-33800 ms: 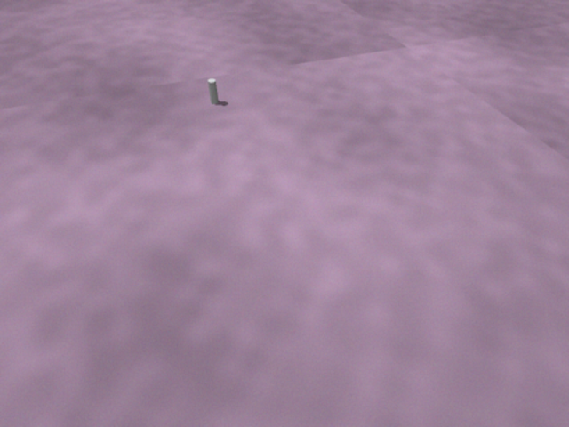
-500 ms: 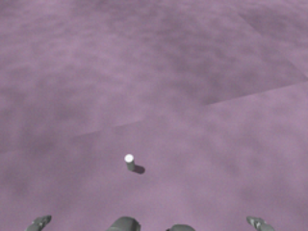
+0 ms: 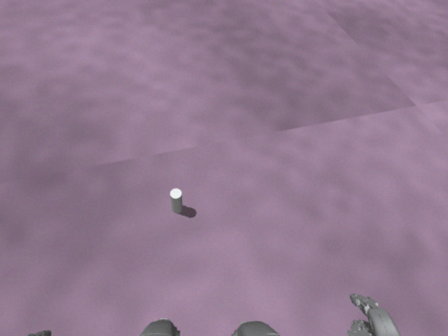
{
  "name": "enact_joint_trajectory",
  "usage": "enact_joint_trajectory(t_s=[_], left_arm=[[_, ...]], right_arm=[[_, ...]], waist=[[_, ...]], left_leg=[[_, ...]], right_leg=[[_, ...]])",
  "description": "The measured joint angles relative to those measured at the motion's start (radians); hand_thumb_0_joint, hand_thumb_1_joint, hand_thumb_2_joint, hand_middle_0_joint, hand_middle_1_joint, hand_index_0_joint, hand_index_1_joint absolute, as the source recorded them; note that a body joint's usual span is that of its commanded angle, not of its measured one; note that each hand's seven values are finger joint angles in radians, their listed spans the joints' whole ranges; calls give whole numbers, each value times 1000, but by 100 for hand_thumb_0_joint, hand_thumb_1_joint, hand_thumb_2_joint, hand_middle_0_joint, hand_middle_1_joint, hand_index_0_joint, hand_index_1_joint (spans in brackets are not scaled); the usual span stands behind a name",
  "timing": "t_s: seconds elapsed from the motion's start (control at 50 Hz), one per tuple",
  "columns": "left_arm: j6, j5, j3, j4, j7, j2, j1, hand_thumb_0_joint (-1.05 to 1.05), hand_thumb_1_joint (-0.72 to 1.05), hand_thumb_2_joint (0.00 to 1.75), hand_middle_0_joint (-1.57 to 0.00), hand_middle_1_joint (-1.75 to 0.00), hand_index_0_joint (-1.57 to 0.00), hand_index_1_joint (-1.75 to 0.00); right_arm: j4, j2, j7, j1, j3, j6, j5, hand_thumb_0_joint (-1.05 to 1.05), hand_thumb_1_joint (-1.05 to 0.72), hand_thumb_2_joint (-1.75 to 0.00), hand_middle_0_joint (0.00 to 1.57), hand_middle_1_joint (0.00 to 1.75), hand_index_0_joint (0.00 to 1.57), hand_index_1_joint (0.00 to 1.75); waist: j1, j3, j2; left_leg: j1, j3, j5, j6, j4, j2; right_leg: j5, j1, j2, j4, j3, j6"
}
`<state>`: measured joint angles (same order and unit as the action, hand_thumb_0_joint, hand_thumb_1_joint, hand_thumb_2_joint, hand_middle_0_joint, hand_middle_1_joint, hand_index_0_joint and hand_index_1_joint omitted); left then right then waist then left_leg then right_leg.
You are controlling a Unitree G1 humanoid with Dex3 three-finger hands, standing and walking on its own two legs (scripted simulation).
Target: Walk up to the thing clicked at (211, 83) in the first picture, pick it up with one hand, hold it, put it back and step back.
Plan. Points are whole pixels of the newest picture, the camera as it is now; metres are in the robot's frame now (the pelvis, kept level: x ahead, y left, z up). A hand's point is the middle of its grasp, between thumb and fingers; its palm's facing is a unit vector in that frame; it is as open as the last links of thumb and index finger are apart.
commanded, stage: step back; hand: left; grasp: from the side
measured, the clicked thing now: (176, 201) +0.69 +0.14 -0.69
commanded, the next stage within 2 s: none
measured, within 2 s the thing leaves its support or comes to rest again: neither
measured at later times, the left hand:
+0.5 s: hand out of the picture -0.03 +0.24 -0.15, palm faces +0.06 -0.93 -0.37, open 7.4 cm
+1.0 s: hand out of the picture -0.28 +0.17 -0.13, palm faces +0.03 -0.90 -0.43, open 7.4 cm
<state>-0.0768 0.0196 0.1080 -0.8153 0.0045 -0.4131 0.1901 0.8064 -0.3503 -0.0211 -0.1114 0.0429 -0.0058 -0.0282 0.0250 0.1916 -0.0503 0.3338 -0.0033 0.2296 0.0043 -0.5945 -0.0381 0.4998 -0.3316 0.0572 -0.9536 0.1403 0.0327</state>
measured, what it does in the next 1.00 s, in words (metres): walks backwards: right foot, then left foot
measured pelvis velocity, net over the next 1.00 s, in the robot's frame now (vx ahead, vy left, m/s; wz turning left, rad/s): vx -0.33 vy -0.11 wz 0.02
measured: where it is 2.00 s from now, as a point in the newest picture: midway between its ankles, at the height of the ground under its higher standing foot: outside the picture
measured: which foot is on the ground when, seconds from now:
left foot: down 0.00-0.10, up 0.12-0.38, down 0.40-0.82, up 0.84-1.00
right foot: up 0.00-0.06, down 0.08-0.44, up 0.46-0.76, down 0.78-1.00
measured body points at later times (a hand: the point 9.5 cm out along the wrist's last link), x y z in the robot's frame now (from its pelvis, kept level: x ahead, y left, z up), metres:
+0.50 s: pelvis -0.17 -0.03 -0.01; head -0.11 -0.01 +0.43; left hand -0.03 +0.29 -0.13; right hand -0.08 -0.34 -0.12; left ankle -0.16 +0.08 -0.73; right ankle -0.09 -0.15 -0.70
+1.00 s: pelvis -0.33 -0.11 +0.00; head -0.29 -0.13 +0.44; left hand -0.28 +0.21 -0.11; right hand -0.21 -0.42 -0.13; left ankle -0.34 +0.05 -0.66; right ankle -0.31 -0.22 -0.73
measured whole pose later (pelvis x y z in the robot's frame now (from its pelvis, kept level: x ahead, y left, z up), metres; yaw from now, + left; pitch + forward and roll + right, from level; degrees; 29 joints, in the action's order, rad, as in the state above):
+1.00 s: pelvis -0.33 -0.11 +0.00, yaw +1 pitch -1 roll +2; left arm -0.04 0.05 0.07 -0.86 0.00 -0.35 0.24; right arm 0.85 -0.42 -0.02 -0.18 0.06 -0.05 -0.01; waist 0.04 0.11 0.03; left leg 0.49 -0.14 0.45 -0.01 -1.12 0.10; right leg 0.32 -0.33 -0.03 -0.67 0.03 -0.01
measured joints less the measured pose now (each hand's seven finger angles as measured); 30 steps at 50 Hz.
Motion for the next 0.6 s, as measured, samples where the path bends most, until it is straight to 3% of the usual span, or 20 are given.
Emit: enact_joint_trajectory(t_s=[0.06,0.1,0.12,0.16,0.18,0.26,0.3,0.36,0.4,0.44,0.46,0.5,0.52,0.56,0.6], left_arm=[[11,2,-3,-14,-7,5,4,1,90,90,-20,-30,-20,-30],[20,10,-8,-34,-10,39,-8,1,90,90,-20,-30,-20,-30],[22,14,-14,-33,-17,53,-4,1,90,90,-20,-30,-20,-30],[23,19,-26,-19,-25,59,14,1,90,90,-20,-30,-20,-30],[22,19,-28,-14,-24,61,21,1,90,90,-20,-30,-20,-30],[14,22,-28,5,-15,70,11,1,90,90,-21,-30,-21,-30],[16,27,-26,27,-9,66,-10,1,90,90,-21,-30,-21,-30],[21,28,-24,66,3,51,-52,1,90,90,-21,-30,-21,-30],[18,20,-25,91,6,35,-83,1,90,90,-21,-30,-21,-30],[7,10,-19,98,7,7,-115,1,90,90,-20,-30,-21,-30],[1,6,-16,94,8,4,-116,1,90,90,-20,-30,-21,-30],[-12,5,-18,73,11,17,-105,1,90,90,-20,-30,-20,-30],[-18,5,-20,61,8,23,-99,1,90,90,-20,-30,-20,-30],[-22,-1,-22,46,1,27,-80,1,90,90,-20,-30,-20,-30],[-19,-3,-18,42,-6,25,-55,1,90,90,-20,-30,-20,-30]], right_arm=[[-23,-20,3,23,2,-9,1,0,-90,-90,21,30,21,30],[-17,-49,2,40,12,-23,10,0,-90,-90,21,30,21,30],[-10,-56,-1,36,17,-32,14,0,-90,-90,21,30,21,30],[9,-49,-10,17,21,-45,21,0,-90,-90,21,30,21,30],[18,-46,-10,6,20,-47,24,0,-90,-90,21,30,21,30],[33,-53,-10,-50,13,-37,30,0,-90,-90,21,30,20,30],[39,-54,-13,-73,10,-32,29,0,-90,-90,21,30,20,30],[48,-44,-14,-96,6,-27,22,0,-90,-90,21,30,20,30],[50,-33,-11,-108,5,-19,14,0,-90,-90,21,30,20,30],[67,4,-8,-95,4,-15,1,0,-90,-90,21,30,20,30],[68,15,-2,-94,-1,-16,-6,0,-90,-90,21,30,20,30],[62,15,7,-100,-9,-14,-13,0,-90,-90,21,30,21,30],[61,14,6,-102,-9,-13,-16,0,-90,-90,21,30,21,30],[59,11,1,-100,-9,-13,-20,0,-90,-90,21,30,21,30],[51,6,-2,-87,-6,-11,-17,1,-90,-90,21,30,21,30]], waist=[[2,7,14],[-16,27,87],[-26,22,110],[-8,-5,88],[4,-15,71],[-2,-50,63],[-7,-51,65],[-23,-34,62],[-35,-18,48],[-21,23,-32],[-11,27,-53],[-31,13,-29],[-43,5,-12],[-43,-17,-1],[-31,-33,0]], left_leg=[[53,17,0,-18,-60,-14],[80,-21,0,-21,-105,-49],[96,-54,50,-11,-130,-38],[136,-85,224,-6,-280,39],[146,-88,260,-3,-361,73],[141,-119,257,-4,-542,145],[95,-112,265,-9,-504,141],[4,-75,281,-10,-319,105],[-74,-43,196,-1,-113,78],[-100,-5,134,16,-58,115],[-97,10,127,19,-60,117],[-73,-11,114,23,-73,85],[-64,-28,99,23,-65,67],[-52,-34,59,18,-25,42],[-33,-27,23,11,7,22]], right_leg=[[-77,82,-37,245,-54,-16],[-130,108,-2,303,-96,-31],[-136,102,5,300,-112,-36],[-143,67,-22,276,-93,-47],[-154,57,-37,280,-76,-50],[-216,22,-61,329,-80,-51],[-239,-3,-61,334,-94,-50],[-263,-42,-62,321,-131,-49],[-263,-78,-69,280,-157,-45],[-259,-104,-104,225,-122,-49],[-186,-120,-89,184,-90,-54],[-20,-155,-13,19,-52,-50],[13,-167,20,-75,-37,-49],[9,-182,62,-235,4,-47],[-14,-172,71,-316,31,-38]])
